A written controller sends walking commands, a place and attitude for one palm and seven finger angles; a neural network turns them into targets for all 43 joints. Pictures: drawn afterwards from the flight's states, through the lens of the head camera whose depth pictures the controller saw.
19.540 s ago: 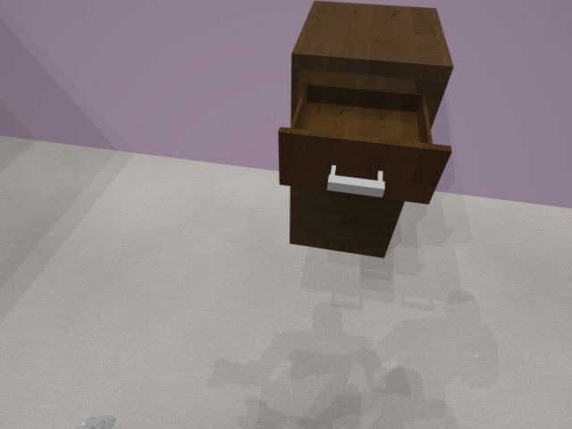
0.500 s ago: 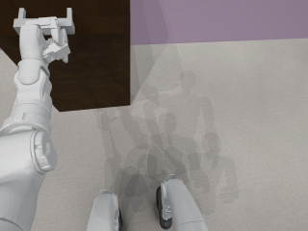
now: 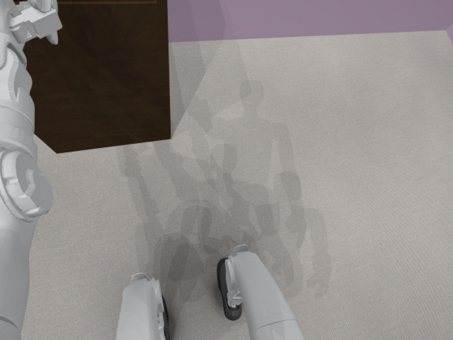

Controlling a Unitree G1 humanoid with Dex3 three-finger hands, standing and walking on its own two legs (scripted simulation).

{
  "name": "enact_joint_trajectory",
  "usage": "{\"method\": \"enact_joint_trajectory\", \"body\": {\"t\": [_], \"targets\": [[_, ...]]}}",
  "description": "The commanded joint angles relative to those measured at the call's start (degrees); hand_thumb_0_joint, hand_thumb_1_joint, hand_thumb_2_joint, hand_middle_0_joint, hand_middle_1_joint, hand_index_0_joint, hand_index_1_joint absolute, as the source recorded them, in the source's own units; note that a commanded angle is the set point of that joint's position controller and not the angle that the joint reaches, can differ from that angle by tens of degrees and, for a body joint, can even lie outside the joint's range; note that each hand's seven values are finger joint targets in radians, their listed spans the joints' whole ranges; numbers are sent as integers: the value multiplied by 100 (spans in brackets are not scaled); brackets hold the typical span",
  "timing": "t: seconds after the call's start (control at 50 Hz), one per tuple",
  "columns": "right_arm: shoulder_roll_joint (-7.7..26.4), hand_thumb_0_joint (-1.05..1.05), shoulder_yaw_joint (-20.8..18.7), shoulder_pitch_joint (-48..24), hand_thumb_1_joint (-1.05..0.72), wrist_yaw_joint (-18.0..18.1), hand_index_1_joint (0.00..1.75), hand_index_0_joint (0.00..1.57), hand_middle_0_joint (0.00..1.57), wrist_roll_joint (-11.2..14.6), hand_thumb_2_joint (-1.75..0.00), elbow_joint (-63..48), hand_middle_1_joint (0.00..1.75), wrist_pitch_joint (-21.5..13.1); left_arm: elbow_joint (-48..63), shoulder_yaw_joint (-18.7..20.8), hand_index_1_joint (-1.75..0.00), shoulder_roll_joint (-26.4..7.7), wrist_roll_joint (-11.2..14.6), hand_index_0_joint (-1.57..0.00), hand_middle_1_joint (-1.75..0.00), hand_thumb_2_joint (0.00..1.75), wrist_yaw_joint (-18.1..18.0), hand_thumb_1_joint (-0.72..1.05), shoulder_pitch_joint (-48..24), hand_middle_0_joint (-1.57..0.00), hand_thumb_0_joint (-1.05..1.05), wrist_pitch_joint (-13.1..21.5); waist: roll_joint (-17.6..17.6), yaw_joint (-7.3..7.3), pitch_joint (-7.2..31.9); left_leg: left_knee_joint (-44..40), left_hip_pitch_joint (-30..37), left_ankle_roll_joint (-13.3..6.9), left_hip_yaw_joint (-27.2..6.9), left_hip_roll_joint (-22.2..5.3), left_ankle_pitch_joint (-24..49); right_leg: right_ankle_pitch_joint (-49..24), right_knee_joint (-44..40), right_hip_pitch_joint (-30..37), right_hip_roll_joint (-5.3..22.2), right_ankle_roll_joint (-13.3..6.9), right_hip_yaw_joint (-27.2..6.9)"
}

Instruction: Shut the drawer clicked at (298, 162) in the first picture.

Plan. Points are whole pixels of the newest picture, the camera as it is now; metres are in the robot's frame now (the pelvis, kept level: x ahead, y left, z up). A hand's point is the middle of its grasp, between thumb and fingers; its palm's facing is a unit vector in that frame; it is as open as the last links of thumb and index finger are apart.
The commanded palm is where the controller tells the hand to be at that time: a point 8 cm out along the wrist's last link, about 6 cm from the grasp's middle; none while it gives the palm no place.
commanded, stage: push the drawer shut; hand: left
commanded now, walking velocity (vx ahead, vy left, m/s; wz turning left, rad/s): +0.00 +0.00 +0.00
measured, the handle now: out of the picture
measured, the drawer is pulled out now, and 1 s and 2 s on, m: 0.00 0.00 0.00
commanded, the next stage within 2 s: pull the fist back off the drawer in 0.12 s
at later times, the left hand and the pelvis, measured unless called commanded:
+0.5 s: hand (45, 10) +0.61 +0.16 +0.08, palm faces +0.02 -1.00 -0.05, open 3.2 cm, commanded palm +0.60 +0.16 +0.08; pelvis -0.02 +0.00 -0.01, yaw +0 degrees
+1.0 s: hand (54, 22) +0.59 +0.15 +0.08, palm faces +0.05 -1.00 -0.03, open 3.3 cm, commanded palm +0.56 +0.19 +0.08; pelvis +0.02 +0.00 +0.02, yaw -1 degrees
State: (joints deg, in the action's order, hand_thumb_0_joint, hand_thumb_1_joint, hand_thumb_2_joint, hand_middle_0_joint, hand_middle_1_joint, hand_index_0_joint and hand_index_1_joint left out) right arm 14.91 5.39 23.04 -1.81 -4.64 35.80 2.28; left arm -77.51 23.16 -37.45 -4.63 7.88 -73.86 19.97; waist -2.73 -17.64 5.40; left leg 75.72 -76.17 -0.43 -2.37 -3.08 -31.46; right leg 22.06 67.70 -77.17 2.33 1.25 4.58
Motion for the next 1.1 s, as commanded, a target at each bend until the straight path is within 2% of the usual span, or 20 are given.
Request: {"method": "enact_joint_trajectory", "body": {"t": [0.0,0.12,0.16,0.2,0.28,0.36,0.42,0.48,0.5,0.54,0.6,0.7,0.78,0.8,0.82,0.9,0.96,1.0,1.06,1.08], "targets": [[1230,0,-428,1449,-90,47,30,20,20,-39,-90,-6,30,-19,1497,17,-160,-1226,71,-140,-160,90,-344,90,-3804,-140,0,234,-1505,-467,3415,-953,2490,-104,-370,122,1669,-505,-702,1482,-414,-218,-93],[1245,0,-377,1425,-90,97,30,20,20,-32,-90,69,30,-100,1301,-315,-160,-1012,14,-140,-160,90,-400,90,-4118,-140,0,99,-1581,-690,3131,-1007,2275,-139,-406,127,1042,-139,-747,1147,-415,-222,-82],[1258,0,-361,1411,-90,122,30,20,20,-28,-90,85,30,-148,1428,-363,-160,-1029,15,-140,-160,90,-391,90,-4264,-140,0,95,-1787,-716,3288,-997,2389,-140,-410,117,1035,-134,-722,1062,-411,-225,-82],[1257,0,-335,1400,-90,144,30,20,20,-20,-90,112,30,-197,1337,-369,-160,-1064,33,-140,-160,90,-389,90,-4255,-140,0,34,-1739,-751,3245,-986,2258,-159,-390,107,940,-98,-745,1119,-409,-208,-96],[1255,0,-326,1434,-90,120,30,20,20,-37,-90,56,30,-236,1392,-267,-160,-1236,20,-140,-160,90,-328,90,-4241,-140,0,7,-1862,-654,3456,-950,2299,-139,-388,140,1070,-164,-713,1273,-416,-238,-82],[1247,0,-336,1435,-90,67,30,20,20,-37,-90,12,30,-238,1414,-320,-160,-1089,10,-140,-160,90,-310,90,-4143,-140,0,-44,-1926,-602,3426,-983,2358,-124,-418,135,1012,-129,-692,1204,-420,-253,-48],[1255,0,-334,1431,-90,52,30,20,20,-38,-90,-7,30,-232,1369,-218,-160,-1171,32,-140,-160,90,-329,90,-4021,-140,0,-107,-1647,-577,3243,-1010,2119,-152,-390,135,826,-44,-735,1336,-410,-232,-64],[1232,0,-373,1467,-90,3,30,20,20,-51,-90,-53,30,-230,1615,-196,-160,-1074,22,-140,-160,90,-332,90,-3869,-140,0,-55,-1782,-439,3601,-1027,2483,-111,-430,137,1136,-212,-678,1378,-407,-250,-26],[1221,0,-379,1448,-90,-19,30,20,20,-47,-90,-74,30,-227,1578,-232,-160,-940,56,-140,-160,90,-321,90,-3672,-140,0,-66,-1756,-401,3560,-1034,2487,-107,-399,140,1159,-228,-699,1423,-414,-253,-32],[1218,0,-386,1451,-90,-42,30,20,20,-45,-90,-93,30,-207,1675,-63,-160,-1070,84,-140,-160,90,-328,90,-3468,-140,0,-8,-1683,-306,3583,-1059,2503,-112,-370,135,1253,-270,-712,1564,-420,-257,-44],[1179,0,-422,1383,-90,-85,30,20,20,-13,-90,-165,30,-165,1798,-177,-160,-773,149,-140,-160,90,-312,90,-3022,-140,0,29,-1558,-180,3489,-1145,2515,-101,-305,139,1270,-288,-779,1739,-422,-253,-66],[1150,0,-466,1332,-90,-109,30,20,20,31,-90,-272,30,-89,1978,195,-160,-982,226,-140,-160,90,-356,90,-2180,-140,0,167,-1121,105,3532,-1237,2436,-118,-164,135,1533,-505,-865,2353,-435,-241,-122],[1086,0,-538,1259,-90,-137,30,20,20,66,-90,-365,30,-22,2265,116,-160,-635,320,-140,-160,90,-313,90,-1451,-140,0,348,-1049,299,3567,-1340,2740,-82,-97,135,1995,-896,-881,2604,-439,-252,-122],[1076,0,-563,1234,-90,-140,30,20,20,78,-90,-366,30,-4,2291,74,-160,-475,385,-140,-160,90,-298,90,-1289,-140,0,365,-910,289,3512,-1348,2754,-92,-63,131,2058,-1001,-913,2672,-439,-239,-130],[1082,0,-580,1228,-90,-122,30,20,20,86,-90,-351,30,20,2350,175,-160,-556,437,-140,-160,90,-301,90,-1284,-140,0,397,-712,291,3449,-1348,2650,-105,-34,132,2068,-1105,-932,2826,-439,-218,-152],[1055,0,-612,1201,-90,-74,30,20,20,103,-90,-282,30,47,2263,166,-160,-475,491,-140,-160,90,-302,90,-1367,-140,0,530,-521,222,3192,-1333,2512,-126,42,166,2043,-1237,-977,2925,-435,-192,-213],[1023,0,-627,1183,-90,-36,30,20,20,91,-90,-288,30,61,2310,229,-160,-537,473,-140,-160,90,-268,90,-1188,-140,0,701,-715,333,3390,-1288,2655,-102,84,203,2418,-1646,-895,3094,-411,-217,-254],[1010,0,-657,1182,-90,-51,30,20,20,78,-90,-263,30,86,2406,16,-160,-257,485,-140,-160,90,-201,90,-1164,-140,0,772,-808,308,3447,-1278,2962,-70,39,183,2736,-1810,-860,2967,-404,-221,-210],[1012,0,-761,1138,-90,-93,30,20,20,161,-90,-540,30,190,3303,214,-160,-273,721,-140,-160,90,-34,90,71,-140,0,760,-1102,790,4475,-1473,3983,29,65,181,4018,-2682,-927,3723,-423,-255,-191],[1004,0,-784,1076,-90,-100,30,20,20,226,-90,-651,30,232,3580,194,-160,-219,830,-140,-160,90,31,90,624,-140,0,648,-983,919,4484,-1599,4089,33,98,174,4224,-2875,-1046,4007,-437,-248,-201]]}}
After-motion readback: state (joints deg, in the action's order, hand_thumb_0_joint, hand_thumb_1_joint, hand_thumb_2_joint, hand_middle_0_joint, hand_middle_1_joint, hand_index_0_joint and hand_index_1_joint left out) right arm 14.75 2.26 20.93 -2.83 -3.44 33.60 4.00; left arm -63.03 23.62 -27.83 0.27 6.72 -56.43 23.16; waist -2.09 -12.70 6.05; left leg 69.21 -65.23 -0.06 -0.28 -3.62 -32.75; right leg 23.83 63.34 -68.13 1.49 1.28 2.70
